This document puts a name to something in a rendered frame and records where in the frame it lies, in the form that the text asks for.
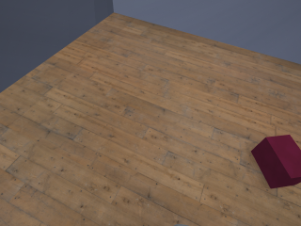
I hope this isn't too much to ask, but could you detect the carton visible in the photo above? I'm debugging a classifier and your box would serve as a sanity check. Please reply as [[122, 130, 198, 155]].
[[251, 135, 301, 189]]

